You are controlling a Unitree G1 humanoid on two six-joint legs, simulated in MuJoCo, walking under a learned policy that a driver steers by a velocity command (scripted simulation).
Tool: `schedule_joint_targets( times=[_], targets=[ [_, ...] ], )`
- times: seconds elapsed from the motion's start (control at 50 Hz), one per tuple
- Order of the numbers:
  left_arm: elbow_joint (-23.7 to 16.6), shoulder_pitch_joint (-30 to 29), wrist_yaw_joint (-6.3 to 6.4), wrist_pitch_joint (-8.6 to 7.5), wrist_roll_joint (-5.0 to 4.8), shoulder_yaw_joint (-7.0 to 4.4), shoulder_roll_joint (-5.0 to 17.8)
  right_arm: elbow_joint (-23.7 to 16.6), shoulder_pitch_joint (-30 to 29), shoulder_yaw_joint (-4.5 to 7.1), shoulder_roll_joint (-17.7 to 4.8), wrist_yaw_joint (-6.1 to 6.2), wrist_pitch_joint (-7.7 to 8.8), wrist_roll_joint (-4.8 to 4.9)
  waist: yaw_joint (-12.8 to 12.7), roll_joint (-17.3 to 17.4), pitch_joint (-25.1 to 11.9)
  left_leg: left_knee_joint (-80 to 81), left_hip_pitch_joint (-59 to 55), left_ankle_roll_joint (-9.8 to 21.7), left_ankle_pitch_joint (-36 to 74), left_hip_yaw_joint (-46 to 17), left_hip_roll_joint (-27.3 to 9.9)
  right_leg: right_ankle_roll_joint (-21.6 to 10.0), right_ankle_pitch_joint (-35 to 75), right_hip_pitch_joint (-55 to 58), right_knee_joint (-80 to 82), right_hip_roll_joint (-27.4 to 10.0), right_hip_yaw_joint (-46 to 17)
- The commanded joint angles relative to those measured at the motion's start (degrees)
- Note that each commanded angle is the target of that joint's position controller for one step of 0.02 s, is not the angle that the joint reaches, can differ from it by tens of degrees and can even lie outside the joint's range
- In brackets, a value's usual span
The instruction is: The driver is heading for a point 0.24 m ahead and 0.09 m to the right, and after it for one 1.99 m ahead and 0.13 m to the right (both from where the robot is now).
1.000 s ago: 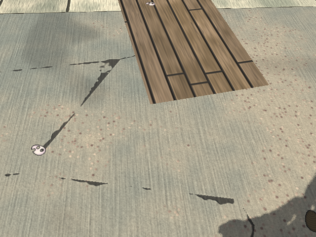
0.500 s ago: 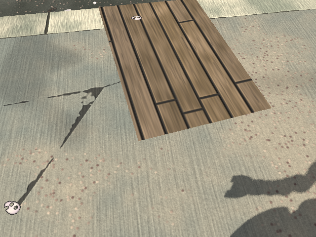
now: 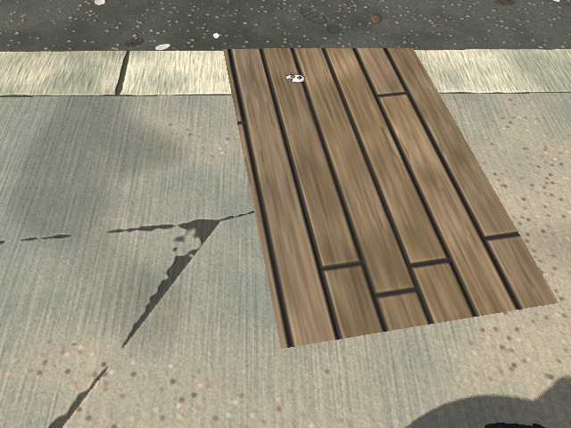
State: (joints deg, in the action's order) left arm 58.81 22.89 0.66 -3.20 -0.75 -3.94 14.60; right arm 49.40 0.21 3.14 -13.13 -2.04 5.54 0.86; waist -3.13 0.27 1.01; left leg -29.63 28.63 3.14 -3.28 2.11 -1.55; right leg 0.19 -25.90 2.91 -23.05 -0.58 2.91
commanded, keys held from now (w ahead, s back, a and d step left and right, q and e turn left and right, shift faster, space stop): w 0.02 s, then w+e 0.02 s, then e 0.40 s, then no key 0.56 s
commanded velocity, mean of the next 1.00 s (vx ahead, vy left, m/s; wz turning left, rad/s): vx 0.14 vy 0.00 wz -0.24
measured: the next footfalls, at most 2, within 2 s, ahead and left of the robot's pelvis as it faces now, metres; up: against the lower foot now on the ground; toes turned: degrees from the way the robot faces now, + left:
right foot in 0.52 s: +0.28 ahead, -0.12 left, +0.00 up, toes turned -15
left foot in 0.88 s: +0.29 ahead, +0.13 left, +0.00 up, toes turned -14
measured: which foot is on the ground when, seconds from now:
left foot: down 0.00-0.52, up 0.54-0.86, down 0.88-1.00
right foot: down 0.00-0.00, up 0.02-0.50, down 0.52-1.00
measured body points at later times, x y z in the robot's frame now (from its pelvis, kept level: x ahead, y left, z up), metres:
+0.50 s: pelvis +0.18 +0.01 +0.01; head +0.21 -0.01 +0.46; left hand +0.38 +0.23 -0.10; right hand +0.23 -0.29 -0.12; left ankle +0.13 +0.11 -0.72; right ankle +0.24 -0.11 -0.72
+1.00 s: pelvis +0.23 +0.01 +0.01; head +0.24 +0.02 +0.46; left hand +0.42 +0.21 -0.11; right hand +0.22 -0.27 -0.12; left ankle +0.25 +0.14 -0.72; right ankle +0.24 -0.11 -0.72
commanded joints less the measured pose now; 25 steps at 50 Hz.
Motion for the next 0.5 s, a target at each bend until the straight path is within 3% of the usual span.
schedule_joint_targets(
  times=[0.02, 0.04, 0.06, 0.08, 0.1, 0.14, 0.16, 0.22, 0.3, 0.42, 0.46, 0.48, 0.5],
  targets=[
    [-4.24, 5.3, -0.44, -1.63, 0.71, 1.66, -1.78, 4.54, 25.54, 5.07, -17.6, 0.35, 0.04, -0.51, 7.81, 17.67, -21.7, 7.96, -51.77, 16.09, -11.87, -38.72, -20.89, -1.5, -3.42, -37.33, -45.26, 4.32, -2.41],
    [-3.67, 1.7, -0.67, -2.89, -0.79, 0.45, 3.86, 3.89, 24.33, 3.47, -12.04, 0.34, 0.24, -0.25, 9.88, 11.56, -19.99, 11.96, -49.9, 13.83, -18.39, -41.64, -20.13, -2.84, -7.34, -43.53, -52.47, 1.95, -10.84],
    [-5.25, -3.36, -0.65, -3.51, -2.2, -0.4, 6.84, 2.67, 18.67, 2.71, -9.8, 0.61, 0.55, -0.53, 9.02, 8.83, -11.71, 12.45, -41.66, 11.37, -10.0, -32.49, -19.31, -3.65, -2.98, -46.28, -53.6, -0.21, -10.39],
    [-5.52, -5.4, -0.06, -3.38, -2.02, -0.53, 6.9, 1.41, 13.08, 2.05, -8.39, 0.64, 0.77, -1.04, 6.54, 3.65, -7.72, 12.93, -32.49, 10.06, 3.13, -24.22, -17.77, -3.33, 1.89, -42.81, -51.39, -3.17, -8.88],
    [-5.16, -5.86, 0.5, -2.76, -1.14, -1.02, 6.34, 1.23, 10.08, 1.62, -6.6, 0.46, 1.06, -1.56, 4.7, 2.18, -5.08, 13.64, -25.45, 9.23, 13.89, -17.73, -16.03, -2.76, 4.03, -39.18, -48.34, -4.61, -8.75],
    [-3.93, -2.16, 0.75, -0.75, -1.0, -1.23, 3.8, 2.22, 8.96, 1.05, -4.46, 0.4, 1.38, -2.47, 1.7, 4.48, -4.79, 14.81, -19.0, 7.98, 24.93, -9.41, -13.43, -2.3, 5.71, -32.1, -44.85, -5.66, -9.02],
    [-3.79, -1.49, 0.88, 0.05, -1.02, -1.27, 2.88, 2.61, 8.96, 1.09, -5.01, 0.7, 1.44, -2.64, 0.97, 4.74, -4.28, 15.34, -17.35, 8.37, 28.74, -6.58, -13.05, -1.89, 6.75, -31.57, -44.12, -5.05, -8.35],
    [-6.7, -5.36, 1.01, 1.36, -0.2, -1.64, 3.08, 2.74, 8.24, 1.65, -7.8, 2.51, 0.92, -2.54, 0.33, 4.28, -2.84, 16.68, -16.8, 8.89, 32.4, -1.0, -13.0, -0.41, 13.61, -35.08, -37.31, -4.73, -7.62],
    [-9.9, -11.19, -0.11, 1.82, 0.15, -1.31, 2.27, 2.49, 7.9, 1.93, -9.38, 4.5, -0.96, -1.92, 2.13, 4.33, -3.2, 16.83, -19.11, 7.82, 28.75, 4.69, -11.98, 0.14, 22.47, -33.66, -24.8, -4.85, -4.22],
    [-14.89, -17.24, -1.88, 2.91, 0.23, -1.68, 3.49, 2.64, 9.22, 2.79, -11.19, 5.2, -3.9, -0.5, 4.27, 4.27, -2.06, 11.28, -27.28, 7.44, 25.78, 5.34, -15.45, -1.27, 16.44, -34.75, -16.58, -3.49, -0.96],
    [-15.99, -16.97, -2.51, 2.95, 0.1, -1.9, 3.89, 2.09, 8.75, 3.11, -11.69, 5.34, -4.75, 0.1, 3.75, 4.75, -2.15, 6.65, -28.53, 6.39, 28.26, 4.69, -16.11, -2.75, 12.26, -33.19, -13.49, -2.15, 0.19],
    [-15.8, -14.9, -2.66, 2.72, 0.13, -2.14, 4.05, 1.79, 8.03, 3.14, -11.75, 5.43, -5.07, 0.48, 2.24, 4.28, -3.06, 2.35, -28.47, 5.16, 31.06, 5.28, -15.13, -3.89, 13.95, -29.52, -8.88, -0.59, 1.28],
    [-14.99, -10.85, -2.43, 2.28, 0.4, -2.9, 5.76, 2.06, 8.99, 3.03, -11.36, 5.36, -5.26, 0.6, 0.11, 2.21, -5.43, -5.1, -26.63, 2.52, 30.67, 7.01, -12.18, -5.61, 23.39, -21.58, -1.85, 1.12, 1.07]
  ],
)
